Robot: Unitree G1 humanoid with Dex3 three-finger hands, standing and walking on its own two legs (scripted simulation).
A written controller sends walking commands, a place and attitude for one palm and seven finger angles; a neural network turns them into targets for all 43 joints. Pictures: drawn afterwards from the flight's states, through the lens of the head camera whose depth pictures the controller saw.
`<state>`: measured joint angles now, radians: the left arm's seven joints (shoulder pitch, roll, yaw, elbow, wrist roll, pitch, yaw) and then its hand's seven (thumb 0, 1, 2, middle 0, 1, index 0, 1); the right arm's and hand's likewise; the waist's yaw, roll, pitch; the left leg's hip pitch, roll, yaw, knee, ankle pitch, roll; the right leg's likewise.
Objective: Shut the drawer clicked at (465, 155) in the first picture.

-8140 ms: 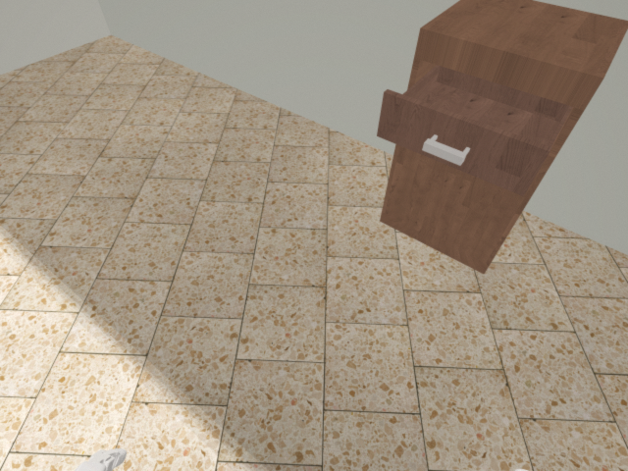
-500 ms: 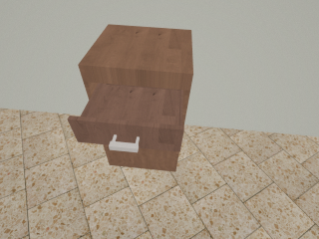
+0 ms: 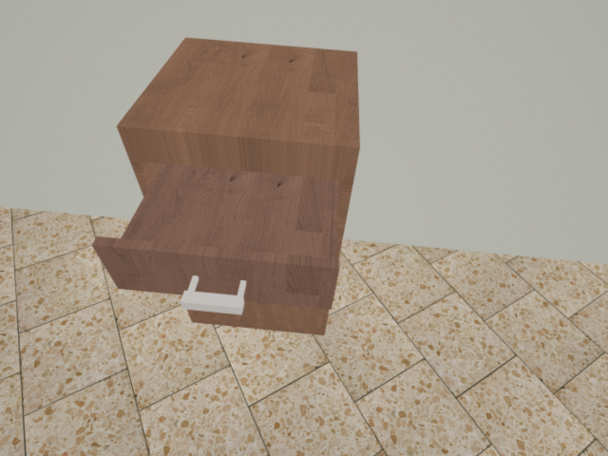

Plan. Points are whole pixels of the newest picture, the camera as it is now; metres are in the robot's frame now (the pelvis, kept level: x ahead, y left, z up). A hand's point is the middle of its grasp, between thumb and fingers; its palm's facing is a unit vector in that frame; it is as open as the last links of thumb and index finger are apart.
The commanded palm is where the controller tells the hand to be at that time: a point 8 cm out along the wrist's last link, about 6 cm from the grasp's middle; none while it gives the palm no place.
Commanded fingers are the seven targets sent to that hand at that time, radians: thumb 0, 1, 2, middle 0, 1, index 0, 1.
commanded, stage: come to a stop and stand still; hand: left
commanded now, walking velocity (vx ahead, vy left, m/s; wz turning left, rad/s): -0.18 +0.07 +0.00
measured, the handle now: (215, 292) +0.40 +0.18 -0.11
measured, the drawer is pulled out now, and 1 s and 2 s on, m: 0.23 0.23 0.23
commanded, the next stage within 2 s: look again from close up in 1.64 s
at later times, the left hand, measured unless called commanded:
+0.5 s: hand out of the picture -0.01 +0.21 -0.17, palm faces -0.01 -0.98 -0.22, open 7.4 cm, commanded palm none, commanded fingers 0.00 0.90 0.90 -0.20 -0.30 -0.20 -0.30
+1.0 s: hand out of the picture -0.07 +0.18 -0.16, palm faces -0.02 -0.98 -0.20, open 7.4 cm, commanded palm none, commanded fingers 0.00 0.90 0.90 -0.20 -0.30 -0.20 -0.30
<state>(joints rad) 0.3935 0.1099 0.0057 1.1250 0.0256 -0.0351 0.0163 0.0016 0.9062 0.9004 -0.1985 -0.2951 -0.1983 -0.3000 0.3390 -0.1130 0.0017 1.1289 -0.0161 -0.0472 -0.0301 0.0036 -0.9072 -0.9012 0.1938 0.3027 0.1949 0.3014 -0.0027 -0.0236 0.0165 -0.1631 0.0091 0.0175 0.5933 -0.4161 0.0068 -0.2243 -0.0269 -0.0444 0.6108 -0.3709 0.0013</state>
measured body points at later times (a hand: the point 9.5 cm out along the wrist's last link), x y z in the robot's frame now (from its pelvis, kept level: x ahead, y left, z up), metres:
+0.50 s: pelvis -0.04 +0.03 +0.01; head -0.03 +0.03 +0.46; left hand -0.01 +0.26 -0.15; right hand +0.00 -0.21 -0.14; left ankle -0.06 +0.11 -0.73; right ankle -0.03 -0.12 -0.73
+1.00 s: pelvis -0.04 +0.01 +0.01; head -0.02 -0.01 +0.46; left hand -0.07 +0.23 -0.14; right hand -0.06 -0.21 -0.15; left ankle -0.06 +0.11 -0.73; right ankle -0.03 -0.12 -0.73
